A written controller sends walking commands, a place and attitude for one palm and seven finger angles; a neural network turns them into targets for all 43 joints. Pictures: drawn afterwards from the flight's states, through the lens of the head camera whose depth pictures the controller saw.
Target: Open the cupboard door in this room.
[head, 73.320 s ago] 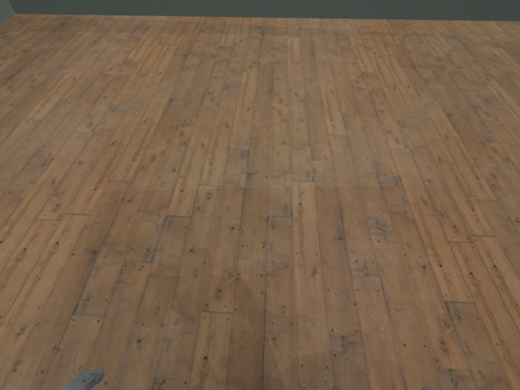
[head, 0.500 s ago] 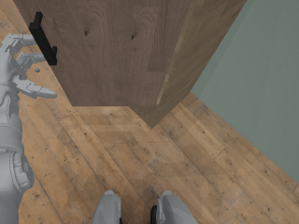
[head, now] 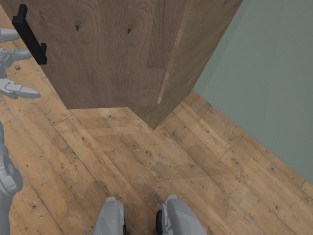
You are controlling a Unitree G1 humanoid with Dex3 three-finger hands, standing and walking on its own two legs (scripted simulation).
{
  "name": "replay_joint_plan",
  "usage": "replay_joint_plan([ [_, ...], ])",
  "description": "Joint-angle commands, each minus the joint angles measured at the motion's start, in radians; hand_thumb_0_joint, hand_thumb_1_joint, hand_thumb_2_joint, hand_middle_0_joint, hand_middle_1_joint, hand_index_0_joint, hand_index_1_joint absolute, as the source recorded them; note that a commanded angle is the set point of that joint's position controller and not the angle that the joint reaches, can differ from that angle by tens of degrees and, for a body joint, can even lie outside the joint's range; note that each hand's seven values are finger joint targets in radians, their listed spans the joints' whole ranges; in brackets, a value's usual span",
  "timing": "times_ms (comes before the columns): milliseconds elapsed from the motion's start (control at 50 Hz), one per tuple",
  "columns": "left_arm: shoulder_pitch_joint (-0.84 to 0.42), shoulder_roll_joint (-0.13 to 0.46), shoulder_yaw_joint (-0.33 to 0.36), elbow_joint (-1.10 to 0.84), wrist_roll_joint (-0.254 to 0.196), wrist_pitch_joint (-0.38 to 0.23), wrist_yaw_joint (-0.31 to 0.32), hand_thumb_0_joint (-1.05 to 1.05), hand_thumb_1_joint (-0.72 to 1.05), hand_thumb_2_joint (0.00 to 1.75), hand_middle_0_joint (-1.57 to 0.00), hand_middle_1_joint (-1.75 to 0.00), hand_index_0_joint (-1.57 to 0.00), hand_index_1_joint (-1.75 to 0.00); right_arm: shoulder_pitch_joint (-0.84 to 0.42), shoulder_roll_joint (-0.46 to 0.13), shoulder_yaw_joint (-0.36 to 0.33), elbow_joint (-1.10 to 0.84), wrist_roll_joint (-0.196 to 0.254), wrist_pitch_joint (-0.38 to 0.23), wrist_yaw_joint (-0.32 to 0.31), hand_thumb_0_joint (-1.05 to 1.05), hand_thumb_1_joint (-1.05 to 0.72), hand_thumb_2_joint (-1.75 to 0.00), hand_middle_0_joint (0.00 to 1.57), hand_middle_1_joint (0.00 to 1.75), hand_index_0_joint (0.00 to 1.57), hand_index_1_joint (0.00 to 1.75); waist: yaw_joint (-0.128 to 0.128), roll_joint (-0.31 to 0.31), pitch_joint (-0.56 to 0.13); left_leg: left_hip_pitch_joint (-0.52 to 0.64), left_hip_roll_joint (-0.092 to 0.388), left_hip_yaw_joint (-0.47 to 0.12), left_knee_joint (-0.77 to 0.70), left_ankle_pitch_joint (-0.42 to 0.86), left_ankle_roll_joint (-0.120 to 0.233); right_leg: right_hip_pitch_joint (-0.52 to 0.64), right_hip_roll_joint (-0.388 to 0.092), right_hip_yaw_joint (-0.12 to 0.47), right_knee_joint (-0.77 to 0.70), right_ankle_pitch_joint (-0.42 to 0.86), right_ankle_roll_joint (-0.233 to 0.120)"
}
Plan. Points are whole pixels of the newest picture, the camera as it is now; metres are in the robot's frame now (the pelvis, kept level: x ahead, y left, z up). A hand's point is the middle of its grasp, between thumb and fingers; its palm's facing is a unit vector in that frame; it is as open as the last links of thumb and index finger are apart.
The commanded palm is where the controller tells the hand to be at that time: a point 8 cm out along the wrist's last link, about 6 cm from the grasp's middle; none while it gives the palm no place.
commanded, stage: move the hooked fingers beside the handle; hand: left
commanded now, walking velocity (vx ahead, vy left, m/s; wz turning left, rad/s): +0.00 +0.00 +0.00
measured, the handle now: (33, 36) +0.57 +0.27 +0.08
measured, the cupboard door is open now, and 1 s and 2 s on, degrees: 48 48 48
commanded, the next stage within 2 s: slide the fingers in behind the handle in 1.52 s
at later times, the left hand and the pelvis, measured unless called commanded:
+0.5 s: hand (11, 66) +0.49 +0.30 +0.07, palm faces +0.05 -1.00 -0.01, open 14.0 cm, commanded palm +0.48 +0.34 +0.07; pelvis +0.00 +0.00 +0.00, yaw +0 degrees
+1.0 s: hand (4, 67) +0.49 +0.32 +0.06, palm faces +0.04 -1.00 +0.00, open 14.0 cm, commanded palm +0.48 +0.35 +0.07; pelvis +0.00 +0.00 -0.01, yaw -1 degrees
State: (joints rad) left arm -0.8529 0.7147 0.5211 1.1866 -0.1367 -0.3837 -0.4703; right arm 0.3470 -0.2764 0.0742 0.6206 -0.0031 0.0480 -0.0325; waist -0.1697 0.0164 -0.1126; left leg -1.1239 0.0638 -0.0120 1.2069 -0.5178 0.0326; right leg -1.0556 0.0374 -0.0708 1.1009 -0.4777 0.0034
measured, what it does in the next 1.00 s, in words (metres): stands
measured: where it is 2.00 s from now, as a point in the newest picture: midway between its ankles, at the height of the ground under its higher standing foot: outside the picture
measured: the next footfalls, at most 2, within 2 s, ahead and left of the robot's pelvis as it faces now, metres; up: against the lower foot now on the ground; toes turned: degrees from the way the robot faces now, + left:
none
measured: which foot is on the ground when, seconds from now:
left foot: down 0.00-1.00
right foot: down 0.00-1.00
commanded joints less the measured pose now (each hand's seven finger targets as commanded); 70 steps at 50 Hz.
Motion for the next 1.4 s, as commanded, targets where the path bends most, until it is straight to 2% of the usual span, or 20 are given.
replay_joint_plan([
  [0,-0.374,0.330,0.040,-0.204,-0.020,-0.063,-0.010,0.00,-0.50,0.30,-0.30,-1.20,-0.30,-1.20,0.167,-0.212,-0.078,-0.042,0.004,-0.010,-0.018,0.00,-0.90,-0.90,0.20,0.30,0.20,0.30,0.010,0.208,-0.502,0.473,-0.015,-0.075,-0.138,0.441,-0.012,0.124,0.028,0.018,-0.106,0.272,-0.027],
  [60,-0.384,0.325,0.035,-0.199,-0.028,-0.059,-0.024,0.00,-0.50,0.30,-0.30,-1.20,-0.30,-1.20,0.168,-0.214,-0.076,-0.040,0.003,-0.011,-0.020,0.00,-0.90,-0.90,0.20,0.30,0.20,0.30,0.003,0.212,-0.489,0.471,-0.014,-0.077,-0.134,0.430,-0.011,0.099,0.029,0.015,-0.105,0.256,-0.028],
  [80,-0.386,0.359,0.054,-0.185,-0.024,-0.054,-0.024,0.00,-0.50,0.30,-0.30,-1.20,-0.30,-1.20,0.167,-0.220,-0.076,-0.038,0.005,-0.010,-0.022,0.00,-0.90,-0.90,0.20,0.30,0.20,0.30,0.004,0.206,-0.478,0.460,-0.010,-0.080,-0.138,0.416,-0.013,0.100,0.029,0.014,-0.107,0.248,-0.026],
  [180,-0.405,0.346,0.040,-0.231,-0.023,-0.061,-0.030,0.00,-0.50,0.30,-0.30,-1.20,-0.30,-1.20,0.171,-0.218,-0.077,-0.038,0.003,-0.011,-0.022,0.00,-0.90,-0.90,0.20,0.30,0.20,0.30,0.007,0.258,-0.522,0.530,-0.007,-0.093,-0.138,0.456,-0.022,0.060,0.030,0.007,-0.102,0.243,-0.029],
  [240,-0.424,0.347,0.028,-0.184,-0.019,-0.044,-0.031,0.00,-0.50,0.30,-0.30,-1.20,-0.30,-1.20,0.167,-0.221,-0.072,-0.033,0.006,-0.010,-0.026,0.00,-0.90,-0.90,0.20,0.30,0.20,0.30,-0.014,0.217,-0.457,0.463,-0.009,-0.086,-0.137,0.387,-0.012,0.062,0.029,0.011,-0.111,0.217,-0.025],
  [360,-0.429,0.364,0.036,-0.192,-0.011,-0.043,-0.028,0.00,-0.50,0.30,-0.30,-1.20,-0.30,-1.20,0.174,-0.222,-0.071,-0.038,0.002,-0.014,-0.030,0.00,-0.90,-0.90,0.20,0.30,0.20,0.30,-0.001,0.254,-0.489,0.497,-0.008,-0.098,-0.136,0.413,-0.018,0.038,0.028,0.006,-0.099,0.213,-0.032],
  [440,-0.411,0.426,0.081,-0.170,-0.013,-0.029,-0.032,0.00,-0.50,0.30,-0.30,-1.20,-0.30,-1.20,0.173,-0.226,-0.068,-0.040,0.005,-0.012,-0.031,0.00,-0.90,-0.90,0.20,0.30,0.20,0.30,-0.003,0.197,-0.491,0.431,-0.010,-0.076,-0.120,0.415,-0.006,0.105,0.030,0.018,-0.104,0.253,-0.022],
  [540,-0.367,0.469,0.115,-0.191,-0.007,-0.035,-0.046,0.00,-0.50,0.30,-0.30,-1.20,-0.30,-1.20,0.173,-0.225,-0.069,-0.047,0.004,-0.014,-0.025,0.00,-0.90,-0.90,0.20,0.30,0.20,0.30,0.025,0.246,-0.536,0.460,-0.010,-0.072,-0.111,0.481,-0.013,0.127,0.034,0.018,-0.093,0.296,-0.025],
  [740,-0.409,0.455,0.079,-0.136,-0.020,-0.011,-0.099,0.00,-0.50,0.30,-0.30,-1.20,-0.30,-1.20,0.167,-0.231,-0.061,-0.045,0.014,-0.009,-0.034,0.00,-0.90,-0.90,0.20,0.30,0.20,0.30,-0.014,0.211,-0.457,0.389,-0.009,-0.066,-0.096,0.407,0.000,0.088,0.037,0.022,-0.098,0.260,-0.021],
  [840,-0.450,0.446,0.067,-0.150,-0.020,-0.018,-0.098,0.00,-0.50,0.30,-0.30,-1.20,-0.30,-1.20,0.173,-0.233,-0.061,-0.035,0.010,-0.013,-0.036,0.00,-0.90,-0.90,0.20,0.30,0.20,0.30,-0.019,0.240,-0.499,0.436,-0.003,-0.086,-0.085,0.422,-0.007,0.034,0.037,0.013,-0.083,0.235,-0.024],
  [860,-0.458,0.471,0.088,-0.169,-0.022,-0.026,-0.096,0.00,-0.50,0.30,-0.30,-1.20,-0.30,-1.20,0.176,-0.233,-0.062,-0.036,0.008,-0.014,-0.037,0.00,-0.90,-0.90,0.20,0.30,0.20,0.30,-0.007,0.260,-0.520,0.455,-0.004,-0.092,-0.085,0.452,-0.010,0.038,0.037,0.010,-0.073,0.245,-0.030],
  [900,-0.436,0.439,0.065,-0.178,-0.018,-0.020,-0.096,0.00,-0.50,0.30,-0.30,-1.20,-0.30,-1.20,0.175,-0.230,-0.063,-0.036,0.008,-0.011,-0.032,0.00,-0.90,-0.90,0.20,0.30,0.20,0.30,0.002,0.307,-0.548,0.503,-0.003,-0.096,-0.088,0.490,-0.020,0.018,0.034,0.004,-0.073,0.252,-0.029],
  [960,-0.433,0.490,0.107,-0.171,-0.014,-0.005,-0.083,0.00,-0.50,0.30,-0.30,-1.20,-0.30,-1.20,0.177,-0.233,-0.060,-0.041,0.006,-0.010,-0.034,0.00,-0.90,-0.90,0.20,0.30,0.20,0.30,0.002,0.257,-0.527,0.454,-0.004,-0.092,-0.085,0.469,-0.011,0.047,0.037,0.007,-0.073,0.254,-0.028],
  [1000,-0.413,0.526,0.139,-0.195,-0.007,0.000,-0.078,0.00,-0.50,0.30,-0.30,-1.20,-0.30,-1.20,0.179,-0.233,-0.066,-0.048,0.007,-0.010,-0.031,0.00,-0.90,-0.90,0.20,0.30,0.20,0.30,0.019,0.273,-0.579,0.473,-0.005,-0.087,-0.085,0.504,-0.013,0.083,0.035,0.010,-0.073,0.289,-0.025],
  [1080,-0.412,0.516,0.137,-0.236,-0.005,-0.010,-0.069,0.00,-0.50,0.30,-0.30,-1.20,-0.30,-1.20,0.173,-0.229,-0.064,-0.051,0.007,-0.006,-0.022,0.00,-0.90,-0.90,0.20,0.30,0.20,0.30,0.019,0.303,-0.573,0.514,0.001,-0.089,-0.093,0.537,-0.021,0.064,0.041,0.005,-0.077,0.291,-0.025],
  [1140,-0.391,0.496,0.127,-0.223,-0.008,-0.007,-0.073,0.00,-0.50,0.30,-0.30,-1.20,-0.30,-1.20,0.175,-0.230,-0.066,-0.048,0.008,-0.003,-0.020,0.00,-0.90,-0.90,0.20,0.30,0.20,0.30,0.009,0.272,-0.547,0.508,0.001,-0.090,-0.102,0.522,-0.019,0.072,0.043,0.002,-0.087,0.288,-0.024],
  [1200,-0.340,0.431,0.087,-0.199,-0.018,-0.003,-0.092,0.00,-0.50,0.30,-0.30,-1.20,-0.30,-1.20,0.176,-0.227,-0.067,-0.049,0.009,0.002,-0.018,0.00,-0.90,-0.90,0.20,0.30,0.20,0.30,0.014,0.292,-0.522,0.550,0.002,-0.100,-0.119,0.555,-0.027,0.038,0.043,-0.008,-0.098,0.275,-0.027],
  [1260,-0.337,0.386,0.055,-0.141,-0.031,0.009,-0.107,0.00,-0.50,0.30,-0.30,-1.20,-0.30,-1.20,0.177,-0.228,-0.066,-0.050,0.011,0.004,-0.021,0.00,-0.90,-0.90,0.20,0.30,0.20,0.30,-0.010,0.206,-0.446,0.479,-0.003,-0.094,-0.124,0.468,-0.012,0.039,0.044,-0.005,-0.111,0.249,-0.026],
  [1340,-0.382,0.402,0.050,-0.101,-0.025,0.012,-0.100,0.00,-0.50,0.30,-0.30,-1.20,-0.30,-1.20,0.168,-0.232,-0.062,-0.054,0.013,-0.002,-0.031,0.00,-0.90,-0.90,0.20,0.30,0.20,0.30,-0.019,0.178,-0.397,0.385,-0.007,-0.083,-0.124,0.345,-0.003,0.038,0.037,0.004,-0.110,0.191,-0.024],
  [1380,-0.448,0.442,0.073,-0.156,-0.020,-0.022,-0.085,0.00,-0.50,0.30,-0.30,-1.20,-0.30,-1.20,0.170,-0.233,-0.063,-0.048,0.007,-0.009,-0.033,0.00,-0.90,-0.90,0.20,0.30,0.20,0.30,-0.012,0.246,-0.447,0.442,-0.005,-0.095,-0.121,0.376,-0.015,0.013,0.035,0.004,-0.095,0.193,-0.031],
])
